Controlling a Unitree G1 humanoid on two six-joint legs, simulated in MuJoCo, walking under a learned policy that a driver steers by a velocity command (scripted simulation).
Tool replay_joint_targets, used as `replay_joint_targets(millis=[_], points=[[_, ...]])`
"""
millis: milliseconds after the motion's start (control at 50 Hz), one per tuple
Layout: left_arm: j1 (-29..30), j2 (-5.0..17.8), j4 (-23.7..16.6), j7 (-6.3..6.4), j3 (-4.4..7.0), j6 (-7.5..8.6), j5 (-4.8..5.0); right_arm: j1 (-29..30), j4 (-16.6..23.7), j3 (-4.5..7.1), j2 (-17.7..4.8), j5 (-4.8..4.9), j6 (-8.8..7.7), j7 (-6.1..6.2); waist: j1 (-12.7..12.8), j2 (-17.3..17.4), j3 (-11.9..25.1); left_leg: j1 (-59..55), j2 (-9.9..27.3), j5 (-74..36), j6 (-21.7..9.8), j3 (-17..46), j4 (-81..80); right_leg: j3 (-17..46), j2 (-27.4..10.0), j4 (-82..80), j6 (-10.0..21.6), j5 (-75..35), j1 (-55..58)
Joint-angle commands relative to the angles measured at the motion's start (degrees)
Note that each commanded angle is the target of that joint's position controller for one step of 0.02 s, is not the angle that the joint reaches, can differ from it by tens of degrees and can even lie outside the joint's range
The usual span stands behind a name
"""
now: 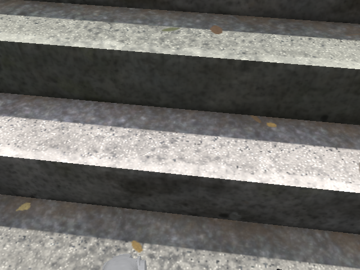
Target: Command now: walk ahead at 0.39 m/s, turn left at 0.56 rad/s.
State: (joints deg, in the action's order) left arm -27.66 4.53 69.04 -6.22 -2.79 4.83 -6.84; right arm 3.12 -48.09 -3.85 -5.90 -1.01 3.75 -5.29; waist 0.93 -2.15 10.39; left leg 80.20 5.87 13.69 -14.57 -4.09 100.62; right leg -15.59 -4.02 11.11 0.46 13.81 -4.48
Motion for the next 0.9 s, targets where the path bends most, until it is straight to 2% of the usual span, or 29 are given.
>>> replay_joint_targets(millis=[20, 40, 60, 80, 100, 120, 140, 160, 200, 220, 240, 280, 340, 440, 500, 600, 620, 640, 660, 680, 700, 720, 740, 760, 780, 820, 840, 860, 900], points=[[2.8, 19.9, -4.6, -0.04, 3.52, 3.71, 2.36, 4.4, 7.2, -0.09, -2.0, 0.41, 0.64, -1.77, -8.3, -6.0, -0.8, -29.8, -5.8, -3.2, 2.2, -7.4, -16.3, 1.3, -15.9, -2.6, 15.1, -97.6, -5.6], [4.8, 21.3, -6.4, 0.86, 4.77, 4.35, 5.48, -2.2, 5.5, 0.46, -3.3, 0.29, -0.41, -1.57, -10.2, -7.2, -0.2, -27.7, -8.9, 0.7, 3.5, -8.1, -32.4, 0.7, -15.4, 4.8, 12.6, -100.9, 8.7], [2.8, 20.1, -6.2, 0.78, 4.91, 4.49, 6.07, -5.2, 4.1, 1.38, -5.8, 0.04, -1.27, -0.11, -9.6, -9.0, 2.4, -34.6, -12.2, 2.7, 3.6, -8.4, -42.0, 2.2, -15.2, 10.7, 12.3, -107.0, 12.2], [-2.7, 16.4, -7.4, 0.52, 4.45, 4.22, 1.35, -13.5, 1.8, 2.26, -10.4, 1.28, -1.21, 1.94, -8.0, -2.2, 16.8, -62.1, -8.1, -25.2, -3.1, 7.9, -36.4, 5.6, -12.5, 25.6, 9.4, -101.2, -5.1], [1.7, 16.3, -10.0, -0.97, 5.19, 2.89, 0.92, -25.9, -0.4, 3.64, -13.3, -0.69, -0.2, 3.57, -12.8, 3.1, 24.0, -75.3, -3.1, -25.0, -7.3, 24.5, -54.8, 8.5, -5.7, 40.3, 7.6, -68.4, -15.3], [7.3, 13.1, -12.1, -2.29, 6.44, 0.86, 2.91, -32.4, -2.9, 5.76, -19.7, -3.08, 0.21, 3.26, -14.0, 14.0, 17.3, -73.5, 5.8, -10.4, -11.2, 48.9, -76.0, 16.0, 5.5, 72.3, 3.4, -13.6, -33.5], [5.1, 12.0, -9.8, -2.42, 6.85, -0.47, 4.82, -30.4, -6.0, 8.03, -21.3, -3.55, -1.53, 2.84, -11.7, 11.9, 7.7, -68.1, 6.3, 4.2, -5.3, 49.6, -79.2, 29.8, 6.7, 92.0, 5.0, -17.1, -45.2], [8.4, 8.8, -11.1, -1.37, 6.32, -0.38, 3.87, -23.3, -7.3, 7.03, -17.1, -3.12, -3.27, 2.36, -7.0, 12.9, 0.3, -60.9, 3.5, 11.7, -1.8, 42.4, -75.9, 32.7, 7.4, 102.0, 6.5, -17.9, -53.6], [13.3, 3.5, -14.2, 0.77, 3.88, -0.31, 3.68, -11.9, -8.6, 4.97, -8.1, -0.94, -6.56, 1.36, 1.0, 1.1, -4.5, -49.9, -0.1, 9.3, 0.4, 32.4, -75.3, 30.5, 6.1, 102.6, 10.1, -17.5, -56.3], [12.4, 2.7, -14.3, 2.06, 3.14, -0.34, 3.85, -4.9, -7.7, 3.68, -4.2, -0.79, -7.3, 0.91, 4.7, -0.4, -4.9, -45.1, -2.2, 5.6, 2.1, 24.9, -76.6, 28.6, 4.1, 99.0, 11.3, -14.7, -55.6], [11.8, 6.1, -15.9, 3.13, 3.61, -0.5, 3.95, -5.8, -7.2, 3.3, -3.4, -2.25, -7.78, 0.48, 5.2, -0.6, -3.7, -45.7, -2.5, -3.7, 2.6, 20.2, -77.0, 25.9, 3.0, 95.4, 9.6, -15.2, -55.2], [17.1, 10.1, -18.8, 4.29, 4.26, -0.59, 5.16, -6.6, -3.2, 4.33, -6.4, -2.42, -8.79, 1.02, 4.1, 0.9, 0.9, -48.9, -3.0, -13.8, 3.6, 13.9, -77.7, 21.9, 1.7, 89.8, 4.3, -10.2, -53.5], [19.0, 10.8, -20.4, 4.25, 3.69, -0.19, 6.02, -11.9, -1.0, 5.22, -10.1, -3.3, -8.59, 2.78, 1.1, 7.1, 1.6, -51.4, -1.4, -18.1, 0.8, 18.6, -79.7, 20.1, 5.4, 110.9, -0.1, 2.3, -56.9], [26.1, 13.3, -27.1, 7.55, 3.36, -1.48, 4.91, -21.1, 0.1, 5.76, -12.9, -2.04, -9.96, 3.39, -3.1, 7.4, -3.9, -64.8, 4.8, -8.4, -1.8, 30.7, -78.3, 22.4, 3.4, 118.1, -2.2, 8.5, -71.2], [30.5, 13.2, -31.9, 9.55, 2.71, -3.15, 4.72, -25.1, 1.3, 4.5, -10.5, -1.17, -11.91, 4.61, -5.8, 8.3, -4.1, -74.2, 7.4, -12.7, -2.1, 34.4, -76.2, 24.4, 2.6, 116.2, -3.5, 11.8, -77.6], [36.6, 10.9, -39.3, 9.96, 1.54, -5.09, 3.67, -31.4, 2.7, 4.87, -15.0, -2.28, -12.22, 5.47, -8.3, 11.6, -1.0, -75.0, 7.5, -16.7, -1.5, 39.5, -72.8, 22.5, 3.0, 111.5, -5.3, 19.7, -80.9], [38.0, 10.5, -40.6, 9.69, 1.31, -5.11, 3.19, -31.3, 3.0, 5.0, -16.1, -2.3, -12.31, 5.8, -8.1, 12.6, -0.5, -74.9, 8.3, -16.0, -1.0, 41.0, -73.0, 23.0, 2.8, 110.3, -4.4, 21.8, -81.5], [39.8, 10.0, -43.8, 9.09, 0.96, -4.87, 4.4, -32.0, 2.6, 5.59, -18.4, -1.35, -12.59, 6.76, -6.0, 9.2, -1.3, -72.7, 9.7, -16.5, 1.9, 43.0, -75.1, 26.1, 2.0, 102.9, -2.9, 29.7, -76.8], [39.4, 8.7, -44.7, 7.12, 0.19, -5.25, 3.84, -20.1, 6.8, 6.88, -22.7, 1.48, -12.08, 6.36, 0.5, 5.0, -1.6, -59.4, 6.8, -9.2, 3.0, 37.0, -81.7, 17.9, 2.3, 77.3, -2.6, 44.3, -59.3], [38.5, 10.6, -44.4, 5.66, 1.32, -6.32, 5.28, -16.3, 9.1, 8.01, -25.1, 0.6, -11.09, 5.96, 1.4, 8.2, -1.0, -43.9, 5.9, -2.7, 2.9, 37.3, -89.5, 12.2, 4.9, 69.5, -0.5, 43.3, -43.7], [32.8, 10.2, -42.5, 4.34, 2.67, -6.25, 7.57, -12.2, 9.9, 8.7, -26.9, -0.68, -10.73, 4.96, 4.3, 17.0, -1.7, -38.5, 6.0, -16.0, 2.2, 34.1, -94.5, 8.8, 7.6, 73.2, 0.8, 27.4, -28.1], [21.7, 13.8, -38.0, 4.5, 4.46, -5.4, 8.33, -5.0, 12.0, 8.8, -26.0, -1.68, -11.04, 3.94, 9.7, 16.2, 4.8, -42.3, 4.9, -30.6, 2.2, 31.1, -88.8, 12.2, 10.7, 64.7, 0.5, 18.3, -18.6], [12.4, 18.9, -34.7, 5.23, 6.68, -3.64, 4.81, 2.6, 15.0, 7.96, -18.4, -1.81, -11.55, 3.46, 14.4, -1.4, 7.2, -34.2, -7.7, -22.2, 9.8, 21.3, -68.9, 34.4, 7.2, 44.5, 9.1, 11.2, -7.1], [6.1, 28.5, -35.7, 5.21, 8.3, -3.37, 0.97, -5.1, 15.1, 7.94, -13.8, -1.74, -10.93, 3.51, 12.8, -26.0, 9.5, -17.0, -20.0, 8.3, 17.3, 28.3, -41.6, 86.7, -14.4, 21.1, 27.8, 6.4, -0.5], [5.1, 27.5, -36.5, 4.13, 6.73, -1.31, 2.14, -12.5, 10.8, 7.35, -9.9, 1.22, -10.12, 3.12, 9.4, -21.9, 3.0, -17.5, -20.0, -0.4, 16.6, 36.8, -14.3, 92.6, -15.3, 14.5, 23.0, 0.2, -7.7], [22.4, 17.6, -36.5, 1.46, 4.21, -0.67, 5.48, -10.7, 8.9, 8.97, -14.0, 2.33, -10.29, 5.53, -0.6, -17.6, -6.2, -11.9, -16.8, -6.8, 13.0, 29.9, -2.1, 62.8, -9.2, 21.7, 14.5, 20.2, -23.4], [27.9, 13.9, -34.7, 2.64, 3.86, -0.65, 8.53, -13.9, 6.5, 7.68, -13.5, 0.12, -10.21, 6.22, -4.5, -7.6, -4.7, -15.7, -12.2, -8.8, 12.6, 21.9, -1.6, 51.1, -7.2, 27.2, 12.8, 23.1, -27.8], [32.3, 10.9, -33.8, 3.77, 3.8, -0.77, 8.25, -16.0, 5.6, 6.72, -13.5, -0.26, -9.21, 5.94, -5.9, 1.3, -3.5, -21.4, -9.2, -8.1, 14.2, 18.0, -1.7, 46.6, -6.5, 26.8, 10.7, 28.1, -33.8], [33.0, 8.3, -32.4, 6.23, 3.46, 0.17, 6.61, -18.0, 4.4, 4.97, -11.0, -0.01, -7.75, 4.21, -5.5, 1.0, -1.4, -24.2, -7.4, -15.4, 15.9, 17.4, -2.1, 40.1, -4.4, 26.4, 7.2, 20.4, -32.9]])
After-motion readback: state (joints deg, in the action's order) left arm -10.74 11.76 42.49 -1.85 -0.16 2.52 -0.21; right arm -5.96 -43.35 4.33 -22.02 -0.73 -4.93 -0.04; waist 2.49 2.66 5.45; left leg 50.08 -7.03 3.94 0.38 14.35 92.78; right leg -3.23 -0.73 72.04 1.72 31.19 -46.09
